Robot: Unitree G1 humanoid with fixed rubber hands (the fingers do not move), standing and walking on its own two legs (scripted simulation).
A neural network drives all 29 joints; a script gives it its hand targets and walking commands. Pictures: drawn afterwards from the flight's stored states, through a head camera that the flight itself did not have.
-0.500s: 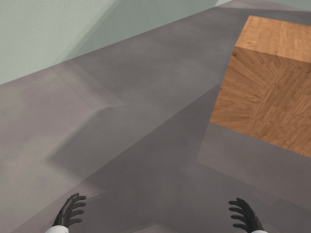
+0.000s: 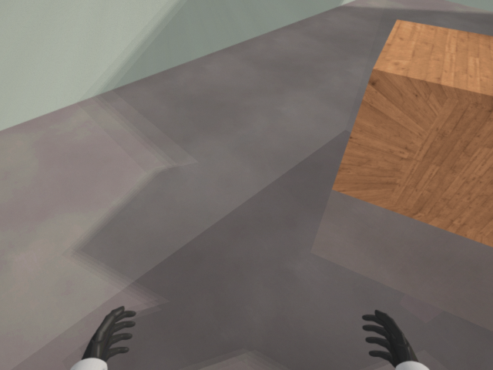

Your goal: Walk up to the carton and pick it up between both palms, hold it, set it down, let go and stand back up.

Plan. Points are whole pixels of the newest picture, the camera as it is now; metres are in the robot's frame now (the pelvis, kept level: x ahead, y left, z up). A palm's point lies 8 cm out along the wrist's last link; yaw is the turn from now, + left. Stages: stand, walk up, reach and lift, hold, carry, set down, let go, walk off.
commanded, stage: stand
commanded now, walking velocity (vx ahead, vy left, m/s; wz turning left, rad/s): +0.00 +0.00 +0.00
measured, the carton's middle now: out of the picture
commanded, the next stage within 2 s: walk up in 0.36 s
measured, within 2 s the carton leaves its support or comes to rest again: neither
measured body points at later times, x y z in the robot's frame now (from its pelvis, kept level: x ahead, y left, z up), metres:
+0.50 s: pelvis +0.00 +0.00 +0.00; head +0.00 +0.00 +0.45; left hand +0.16 +0.26 -0.08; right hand +0.17 -0.25 -0.08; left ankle +0.03 +0.12 -0.72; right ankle +0.03 -0.12 -0.72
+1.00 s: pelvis +0.04 -0.14 -0.03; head +0.04 -0.17 +0.42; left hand +0.27 +0.11 -0.09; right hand +0.03 -0.47 -0.13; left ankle +0.04 +0.07 -0.67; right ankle +0.09 -0.23 -0.72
